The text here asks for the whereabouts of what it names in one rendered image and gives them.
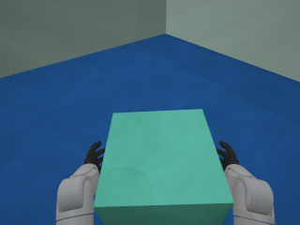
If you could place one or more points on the robot left forearm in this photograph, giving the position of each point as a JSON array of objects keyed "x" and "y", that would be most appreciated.
[{"x": 75, "y": 197}]

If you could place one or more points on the robot right hand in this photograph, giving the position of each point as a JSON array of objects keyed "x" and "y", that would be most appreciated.
[{"x": 229, "y": 157}]

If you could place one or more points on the robot right forearm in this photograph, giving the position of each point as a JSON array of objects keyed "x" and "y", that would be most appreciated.
[{"x": 253, "y": 198}]

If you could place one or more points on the robot left hand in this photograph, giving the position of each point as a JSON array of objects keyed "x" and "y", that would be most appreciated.
[{"x": 92, "y": 155}]

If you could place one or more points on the carton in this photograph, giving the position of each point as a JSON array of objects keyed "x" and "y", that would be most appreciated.
[{"x": 161, "y": 168}]

